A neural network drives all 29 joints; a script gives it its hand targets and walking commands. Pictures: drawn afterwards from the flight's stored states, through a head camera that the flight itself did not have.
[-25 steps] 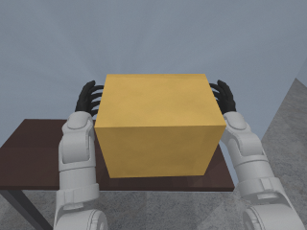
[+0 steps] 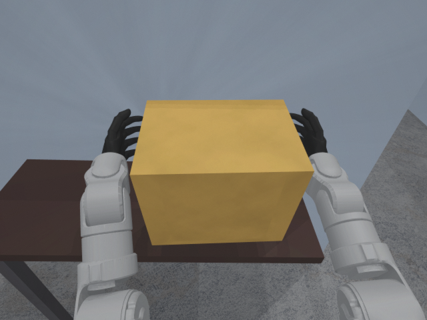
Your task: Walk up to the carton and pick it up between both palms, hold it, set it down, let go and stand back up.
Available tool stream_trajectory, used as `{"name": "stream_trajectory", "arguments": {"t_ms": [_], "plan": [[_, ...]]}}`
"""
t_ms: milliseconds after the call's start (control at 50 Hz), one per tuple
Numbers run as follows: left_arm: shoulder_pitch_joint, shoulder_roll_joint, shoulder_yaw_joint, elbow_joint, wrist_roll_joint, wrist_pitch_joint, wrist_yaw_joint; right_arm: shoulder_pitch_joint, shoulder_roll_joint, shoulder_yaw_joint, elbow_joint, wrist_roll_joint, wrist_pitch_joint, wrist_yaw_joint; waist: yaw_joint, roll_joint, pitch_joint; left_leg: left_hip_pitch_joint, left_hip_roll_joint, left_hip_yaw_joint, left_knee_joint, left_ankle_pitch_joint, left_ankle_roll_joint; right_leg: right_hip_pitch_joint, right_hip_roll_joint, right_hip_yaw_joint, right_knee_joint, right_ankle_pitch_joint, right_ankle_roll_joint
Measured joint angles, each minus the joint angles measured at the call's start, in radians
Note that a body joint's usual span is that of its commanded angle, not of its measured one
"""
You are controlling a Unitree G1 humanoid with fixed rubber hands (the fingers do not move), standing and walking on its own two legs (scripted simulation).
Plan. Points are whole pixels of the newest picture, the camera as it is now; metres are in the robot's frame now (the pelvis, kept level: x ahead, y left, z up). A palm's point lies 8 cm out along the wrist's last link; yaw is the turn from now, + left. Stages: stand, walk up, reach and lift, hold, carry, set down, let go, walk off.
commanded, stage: hold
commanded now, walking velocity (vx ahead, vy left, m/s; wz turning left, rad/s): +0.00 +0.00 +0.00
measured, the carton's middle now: (217, 173) +0.36 +0.00 +0.14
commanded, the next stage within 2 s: set down in 0.92 s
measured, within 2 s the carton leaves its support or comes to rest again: neither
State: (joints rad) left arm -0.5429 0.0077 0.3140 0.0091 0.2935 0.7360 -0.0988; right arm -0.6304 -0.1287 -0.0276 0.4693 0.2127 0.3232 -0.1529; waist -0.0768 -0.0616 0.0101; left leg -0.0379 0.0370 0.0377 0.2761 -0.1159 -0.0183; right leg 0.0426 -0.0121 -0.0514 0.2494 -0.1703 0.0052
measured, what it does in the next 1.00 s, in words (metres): stands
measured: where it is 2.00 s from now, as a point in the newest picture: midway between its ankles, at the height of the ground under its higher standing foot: outside the picture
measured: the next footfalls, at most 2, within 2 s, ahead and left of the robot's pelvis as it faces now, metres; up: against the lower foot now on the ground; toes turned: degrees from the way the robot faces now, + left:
none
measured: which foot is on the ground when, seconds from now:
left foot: down 0.00-1.00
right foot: down 0.00-1.00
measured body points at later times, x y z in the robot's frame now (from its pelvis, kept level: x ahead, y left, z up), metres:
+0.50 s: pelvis +0.00 +0.00 +0.00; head -0.06 +0.02 +0.45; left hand +0.36 +0.17 +0.21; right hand +0.37 -0.18 +0.20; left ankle +0.03 +0.13 -0.75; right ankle -0.01 -0.12 -0.75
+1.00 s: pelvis +0.00 +0.00 +0.00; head -0.05 +0.02 +0.45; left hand +0.36 +0.18 +0.20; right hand +0.37 -0.17 +0.20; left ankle +0.03 +0.13 -0.75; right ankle -0.01 -0.12 -0.75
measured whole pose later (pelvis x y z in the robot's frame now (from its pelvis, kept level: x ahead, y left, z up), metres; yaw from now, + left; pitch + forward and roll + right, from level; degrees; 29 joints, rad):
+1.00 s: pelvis +0.00 +0.00 +0.00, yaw +0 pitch -7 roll +0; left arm -0.54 0.02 0.30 0.03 0.28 0.72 -0.09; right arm -0.61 -0.13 -0.03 0.45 0.20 0.33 -0.16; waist -0.07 -0.05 -0.01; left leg -0.04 0.04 0.03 0.28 -0.12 -0.02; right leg 0.05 -0.01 -0.06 0.25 -0.18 0.00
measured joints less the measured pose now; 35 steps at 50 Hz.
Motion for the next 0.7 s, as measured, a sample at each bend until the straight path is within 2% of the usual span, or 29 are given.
{"name": "stream_trajectory", "arguments": {"t_ms": [360, 440, 700], "plan": [[-0.007, -0.003, 0.005, 0.02, -0.003, -0.006, 0.003, -0.003, 0.0, -0.003, 0.012, -0.012, -0.002, 0.003, 0.003, 0.008, 0.0, 0.002, 0.003, -0.003, -0.003, 0.004, -0.001, 0.0, 0.003, -0.002, 0.002, 0.001, -0.002], [0.02, 0.004, -0.021, -0.013, -0.022, -0.016, 0.017, 0.019, -0.009, 0.008, -0.029, 0.001, -0.007, -0.002, 0.0, 0.017, -0.021, -0.009, 0.004, -0.007, 0.008, -0.001, -0.004, -0.004, 0.005, -0.006, 0.003, -0.001, -0.004], [0.005, -0.004, -0.002, 0.033, -0.015, -0.01, 0.01, 0.015, 0.0, -0.004, -0.001, -0.017, 0.012, 0.002, 0.007, 0.028, -0.027, 0.001, 0.003, -0.008, -0.001, 0.004, -0.001, 0.001, 0.004, -0.007, 0.004, -0.002, -0.004]]}}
